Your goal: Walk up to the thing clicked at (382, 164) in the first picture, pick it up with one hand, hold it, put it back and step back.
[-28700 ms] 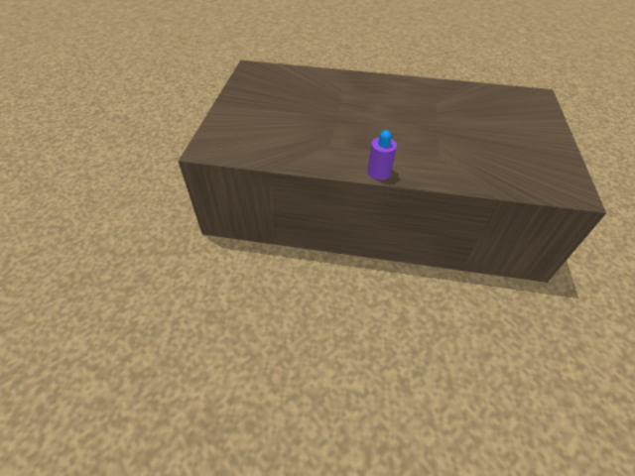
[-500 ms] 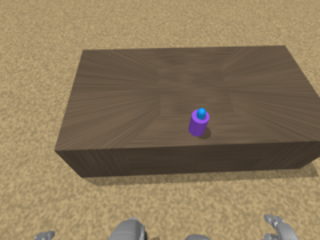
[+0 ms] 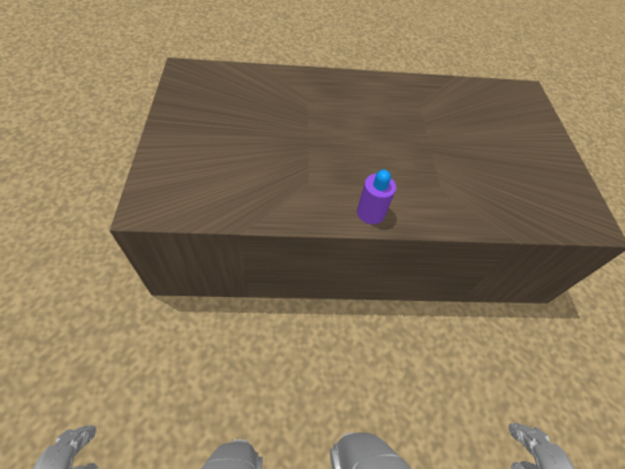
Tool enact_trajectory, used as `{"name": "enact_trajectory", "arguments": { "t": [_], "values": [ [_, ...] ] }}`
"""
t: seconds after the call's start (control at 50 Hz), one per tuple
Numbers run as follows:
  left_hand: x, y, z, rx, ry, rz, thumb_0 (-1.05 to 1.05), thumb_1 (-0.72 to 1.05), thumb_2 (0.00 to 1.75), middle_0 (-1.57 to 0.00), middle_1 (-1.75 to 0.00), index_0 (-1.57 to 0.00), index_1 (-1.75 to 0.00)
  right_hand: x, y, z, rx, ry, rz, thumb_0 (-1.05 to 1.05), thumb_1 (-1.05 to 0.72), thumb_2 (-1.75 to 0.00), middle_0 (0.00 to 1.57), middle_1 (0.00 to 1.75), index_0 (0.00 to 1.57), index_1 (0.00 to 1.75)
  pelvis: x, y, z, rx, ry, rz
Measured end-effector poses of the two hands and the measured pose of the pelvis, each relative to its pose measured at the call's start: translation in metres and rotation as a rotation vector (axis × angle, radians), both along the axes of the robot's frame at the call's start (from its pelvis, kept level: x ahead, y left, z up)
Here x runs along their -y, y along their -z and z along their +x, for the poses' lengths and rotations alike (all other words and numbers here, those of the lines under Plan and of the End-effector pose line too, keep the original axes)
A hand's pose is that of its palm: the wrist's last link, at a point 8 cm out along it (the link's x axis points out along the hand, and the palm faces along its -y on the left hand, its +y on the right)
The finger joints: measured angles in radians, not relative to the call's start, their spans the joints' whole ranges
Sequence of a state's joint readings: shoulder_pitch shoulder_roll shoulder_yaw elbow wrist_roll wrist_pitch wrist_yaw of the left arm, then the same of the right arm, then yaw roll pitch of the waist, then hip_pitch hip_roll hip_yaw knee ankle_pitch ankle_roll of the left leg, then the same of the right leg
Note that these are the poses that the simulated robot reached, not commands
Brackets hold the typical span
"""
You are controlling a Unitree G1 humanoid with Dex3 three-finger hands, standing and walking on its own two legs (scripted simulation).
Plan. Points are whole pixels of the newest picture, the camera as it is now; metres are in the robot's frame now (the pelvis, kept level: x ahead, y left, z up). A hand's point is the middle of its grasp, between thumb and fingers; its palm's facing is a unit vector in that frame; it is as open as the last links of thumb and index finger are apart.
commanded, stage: step back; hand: right
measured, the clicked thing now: (377, 193) +0.74 -0.18 -0.29
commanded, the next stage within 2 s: stand in 1.94 s
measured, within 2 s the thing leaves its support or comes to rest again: neither
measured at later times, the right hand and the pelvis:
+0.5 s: hand out of the picture -0.07 -0.29 -0.16, palm faces -0.15 +0.91 -0.40, open 7.4 cm; pelvis -0.16 -0.04 -0.01, yaw +4 degrees
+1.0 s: hand out of the picture -0.21 -0.36 -0.16, palm faces -0.12 +0.92 -0.37, open 7.4 cm; pelvis -0.31 -0.09 +0.00, yaw +3 degrees
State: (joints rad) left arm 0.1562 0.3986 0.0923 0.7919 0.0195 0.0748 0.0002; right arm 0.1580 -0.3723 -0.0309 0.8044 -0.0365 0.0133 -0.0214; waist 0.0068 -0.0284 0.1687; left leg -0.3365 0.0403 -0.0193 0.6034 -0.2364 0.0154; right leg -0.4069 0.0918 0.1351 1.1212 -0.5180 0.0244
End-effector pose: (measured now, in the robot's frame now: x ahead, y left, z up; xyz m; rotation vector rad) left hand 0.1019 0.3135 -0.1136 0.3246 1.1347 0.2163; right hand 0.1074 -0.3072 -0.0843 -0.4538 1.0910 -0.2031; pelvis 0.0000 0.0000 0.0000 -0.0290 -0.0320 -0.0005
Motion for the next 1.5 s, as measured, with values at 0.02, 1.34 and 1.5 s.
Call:
{"name": "enact_trajectory", "arguments": {
  "t": [0.02,1.34,1.5],
  "values": [
    [0.002,0.001,-0.009,-0.012,0.005,0.005,0.01,0.91,0.89,-0.20,-0.30,-0.20,-0.30,0.004,0.001,-0.003,0.014,-0.003,-0.001,0.01,-0.90,-0.90,0.21,0.30,0.21,0.30,0.003,0.001,-0.007,-0.001,0.007,0.000],
    [0.086,-0.005,-0.425,-0.040,-0.135,0.017,0.01,0.91,0.89,-0.20,-0.30,-0.20,-0.30,0.072,0.034,-0.357,-0.105,-0.036,0.108,0.01,-0.90,-0.90,0.21,0.30,0.21,0.30,0.089,0.001,-0.338,0.027,-0.105,0.012],
    [0.081,0.002,-0.418,-0.038,-0.142,-0.020,0.01,0.90,0.89,-0.20,-0.30,-0.20,-0.30,0.062,0.027,-0.334,-0.074,-0.066,0.072,0.01,-0.90,-0.90,0.21,0.30,0.20,0.30,0.070,0.001,-0.335,0.014,-0.124,0.030]
  ]
}}
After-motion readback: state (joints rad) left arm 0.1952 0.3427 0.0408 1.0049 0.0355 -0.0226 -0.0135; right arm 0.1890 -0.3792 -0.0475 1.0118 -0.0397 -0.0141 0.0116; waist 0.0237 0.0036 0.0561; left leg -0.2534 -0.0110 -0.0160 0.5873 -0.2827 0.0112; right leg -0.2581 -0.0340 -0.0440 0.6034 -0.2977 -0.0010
